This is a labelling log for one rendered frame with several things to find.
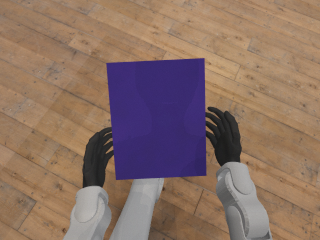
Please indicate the right robot forearm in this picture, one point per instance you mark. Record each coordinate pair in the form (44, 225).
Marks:
(246, 217)

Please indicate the robot left thigh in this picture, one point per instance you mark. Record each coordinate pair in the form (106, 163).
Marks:
(135, 219)

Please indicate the carton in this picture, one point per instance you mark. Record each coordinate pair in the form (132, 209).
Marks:
(158, 118)

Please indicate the robot left hand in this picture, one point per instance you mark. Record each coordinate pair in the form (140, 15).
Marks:
(96, 159)

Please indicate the robot right hand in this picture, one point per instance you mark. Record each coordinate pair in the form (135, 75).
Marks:
(226, 136)

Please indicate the left robot forearm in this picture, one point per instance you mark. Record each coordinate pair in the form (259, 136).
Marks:
(90, 216)

